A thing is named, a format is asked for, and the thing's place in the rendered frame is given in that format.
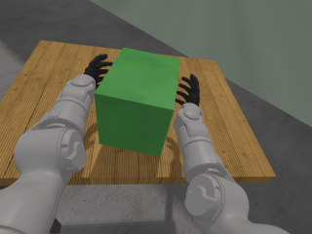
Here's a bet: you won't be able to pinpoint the robot right upper arm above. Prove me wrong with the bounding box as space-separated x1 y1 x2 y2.
184 173 290 234

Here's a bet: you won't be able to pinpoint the right robot forearm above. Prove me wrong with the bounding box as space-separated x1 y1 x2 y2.
173 102 237 183

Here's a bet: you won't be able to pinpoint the robot left upper arm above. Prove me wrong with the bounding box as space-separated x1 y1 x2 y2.
0 127 87 234

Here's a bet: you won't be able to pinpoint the left robot hand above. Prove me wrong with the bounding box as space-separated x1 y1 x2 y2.
84 54 114 90

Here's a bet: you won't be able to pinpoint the right robot hand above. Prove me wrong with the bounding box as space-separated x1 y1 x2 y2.
175 74 200 106

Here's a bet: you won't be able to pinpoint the left robot forearm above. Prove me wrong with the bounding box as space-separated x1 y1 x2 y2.
14 74 96 170

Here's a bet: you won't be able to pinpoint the table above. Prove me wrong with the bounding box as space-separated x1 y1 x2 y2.
0 40 276 234

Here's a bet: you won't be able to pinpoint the carton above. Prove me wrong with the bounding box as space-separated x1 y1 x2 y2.
94 47 180 157

